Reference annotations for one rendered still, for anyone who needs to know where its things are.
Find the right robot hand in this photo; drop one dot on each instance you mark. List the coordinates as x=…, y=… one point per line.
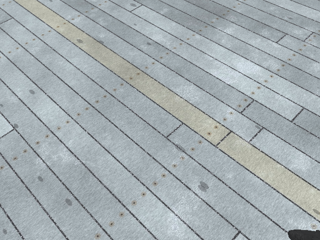
x=298, y=234

